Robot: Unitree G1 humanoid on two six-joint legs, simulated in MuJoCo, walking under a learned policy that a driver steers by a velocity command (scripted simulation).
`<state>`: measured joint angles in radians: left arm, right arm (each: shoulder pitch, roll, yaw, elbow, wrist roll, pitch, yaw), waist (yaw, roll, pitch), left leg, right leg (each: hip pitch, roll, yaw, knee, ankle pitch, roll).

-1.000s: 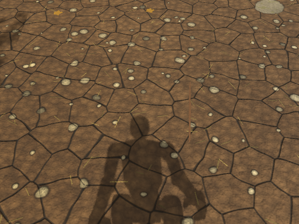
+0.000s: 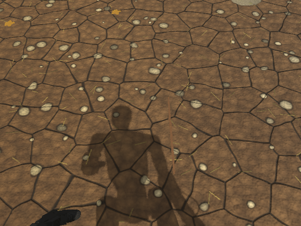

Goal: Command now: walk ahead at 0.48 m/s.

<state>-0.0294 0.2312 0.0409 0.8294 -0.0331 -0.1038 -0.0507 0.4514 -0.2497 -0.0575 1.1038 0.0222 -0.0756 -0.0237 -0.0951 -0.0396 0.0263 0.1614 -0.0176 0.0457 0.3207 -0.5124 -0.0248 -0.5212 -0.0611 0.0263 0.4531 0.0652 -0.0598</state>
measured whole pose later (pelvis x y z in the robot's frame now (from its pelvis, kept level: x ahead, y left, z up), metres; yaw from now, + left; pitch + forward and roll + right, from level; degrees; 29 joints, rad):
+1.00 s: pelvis +0.44 -0.05 -0.01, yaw +0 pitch +0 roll +1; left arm 0.22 0.21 0.04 1.02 0.02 0.00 0.04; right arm 0.16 -0.22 -0.02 1.00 -0.01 -0.02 -0.02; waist -0.01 0.02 0.00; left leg -0.29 -0.02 0.05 0.46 -0.17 0.02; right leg -0.28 -0.04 0.02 0.53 -0.26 0.02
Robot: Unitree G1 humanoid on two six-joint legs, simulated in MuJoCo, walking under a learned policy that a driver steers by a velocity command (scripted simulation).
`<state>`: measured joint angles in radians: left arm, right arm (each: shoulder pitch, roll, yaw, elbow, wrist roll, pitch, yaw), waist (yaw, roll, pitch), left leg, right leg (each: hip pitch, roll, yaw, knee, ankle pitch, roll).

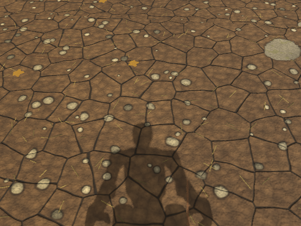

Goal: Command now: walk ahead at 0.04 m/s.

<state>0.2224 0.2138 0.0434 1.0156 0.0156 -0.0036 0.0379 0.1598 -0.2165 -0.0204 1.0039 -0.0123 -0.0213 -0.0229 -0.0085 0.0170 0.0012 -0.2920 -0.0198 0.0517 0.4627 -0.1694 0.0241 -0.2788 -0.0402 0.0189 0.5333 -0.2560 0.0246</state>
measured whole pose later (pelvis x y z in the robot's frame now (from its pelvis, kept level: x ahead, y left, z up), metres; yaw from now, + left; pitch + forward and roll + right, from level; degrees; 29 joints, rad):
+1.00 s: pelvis +0.15 +0.03 +0.01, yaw -2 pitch +0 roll +0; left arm 0.22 0.25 0.08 1.02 -0.05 -0.08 0.00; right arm 0.39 -0.19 -0.04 1.13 -0.01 -0.11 0.01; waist -0.03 -0.03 -0.01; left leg -0.07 -0.01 0.11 0.36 -0.29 0.05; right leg -0.55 -0.03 0.06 1.12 -0.22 -0.09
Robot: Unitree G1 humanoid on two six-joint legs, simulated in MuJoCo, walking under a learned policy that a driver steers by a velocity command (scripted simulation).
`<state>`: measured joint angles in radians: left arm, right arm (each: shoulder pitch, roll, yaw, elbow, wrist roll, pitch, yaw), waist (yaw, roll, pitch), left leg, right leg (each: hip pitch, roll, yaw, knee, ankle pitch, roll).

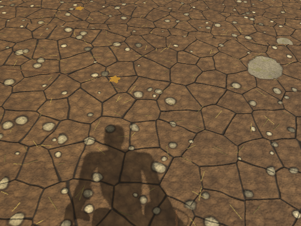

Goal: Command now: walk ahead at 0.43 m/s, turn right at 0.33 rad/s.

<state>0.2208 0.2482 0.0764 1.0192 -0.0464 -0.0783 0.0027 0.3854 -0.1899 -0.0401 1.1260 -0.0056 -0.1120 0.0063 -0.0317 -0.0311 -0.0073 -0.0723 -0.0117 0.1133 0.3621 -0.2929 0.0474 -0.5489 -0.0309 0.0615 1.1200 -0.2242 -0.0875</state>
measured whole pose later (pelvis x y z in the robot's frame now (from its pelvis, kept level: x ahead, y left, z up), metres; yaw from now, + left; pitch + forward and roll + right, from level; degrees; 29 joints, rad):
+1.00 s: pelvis +0.55 -0.08 +0.00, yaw -23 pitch +2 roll +0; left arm 0.26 0.28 0.06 0.84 -0.01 -0.06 0.01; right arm 0.20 -0.24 -0.04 0.84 -0.01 -0.11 0.03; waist 0.00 -0.03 0.03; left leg -0.30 -0.04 0.04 0.41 -0.14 0.06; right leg -0.48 -0.01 0.06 1.13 -0.40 -0.01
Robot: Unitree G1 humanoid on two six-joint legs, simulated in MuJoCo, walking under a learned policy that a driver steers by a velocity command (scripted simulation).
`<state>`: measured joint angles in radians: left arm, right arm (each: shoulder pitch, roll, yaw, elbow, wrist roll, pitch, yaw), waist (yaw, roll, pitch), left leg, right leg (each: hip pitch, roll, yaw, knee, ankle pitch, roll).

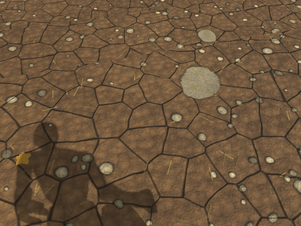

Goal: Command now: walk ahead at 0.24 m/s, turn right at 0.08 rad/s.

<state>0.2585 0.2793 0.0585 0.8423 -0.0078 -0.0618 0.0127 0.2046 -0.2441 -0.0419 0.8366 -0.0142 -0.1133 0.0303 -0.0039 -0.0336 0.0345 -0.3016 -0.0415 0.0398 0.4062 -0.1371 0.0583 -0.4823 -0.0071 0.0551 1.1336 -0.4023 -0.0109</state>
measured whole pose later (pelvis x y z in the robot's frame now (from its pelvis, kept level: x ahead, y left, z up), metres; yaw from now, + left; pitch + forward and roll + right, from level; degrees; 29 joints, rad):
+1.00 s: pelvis +0.07 +0.03 +0.00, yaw +19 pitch +2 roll -2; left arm 0.10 0.30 0.09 0.85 -0.01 0.01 0.05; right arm 0.20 -0.27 -0.06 0.74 0.00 0.01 -0.03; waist -0.01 -0.02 0.02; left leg -0.27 -0.08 -0.11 0.43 -0.19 0.08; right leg -0.45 -0.01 0.07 0.82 -0.32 0.08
